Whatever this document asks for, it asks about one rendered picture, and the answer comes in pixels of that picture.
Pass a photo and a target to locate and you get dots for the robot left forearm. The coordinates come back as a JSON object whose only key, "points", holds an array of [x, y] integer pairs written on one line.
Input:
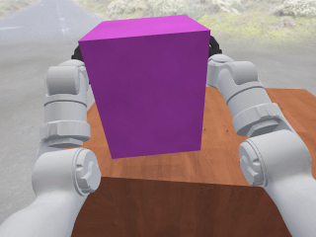
{"points": [[65, 108]]}

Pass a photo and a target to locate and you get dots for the carton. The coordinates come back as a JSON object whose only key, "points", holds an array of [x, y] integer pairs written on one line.
{"points": [[148, 78]]}

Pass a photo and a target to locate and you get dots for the left robot upper arm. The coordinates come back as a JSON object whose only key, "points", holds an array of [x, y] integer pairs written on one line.
{"points": [[62, 180]]}

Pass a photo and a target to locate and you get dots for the pedestal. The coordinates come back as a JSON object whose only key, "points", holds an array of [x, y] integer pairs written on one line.
{"points": [[201, 193]]}

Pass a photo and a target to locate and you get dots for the robot left hand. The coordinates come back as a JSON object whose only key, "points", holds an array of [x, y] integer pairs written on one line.
{"points": [[78, 55]]}

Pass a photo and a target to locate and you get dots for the robot right forearm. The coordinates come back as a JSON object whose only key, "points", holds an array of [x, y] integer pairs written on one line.
{"points": [[252, 110]]}

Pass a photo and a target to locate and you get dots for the robot right hand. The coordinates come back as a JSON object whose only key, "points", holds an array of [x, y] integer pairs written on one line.
{"points": [[214, 47]]}

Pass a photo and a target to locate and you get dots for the right robot upper arm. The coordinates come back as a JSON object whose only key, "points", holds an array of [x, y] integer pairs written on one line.
{"points": [[279, 162]]}

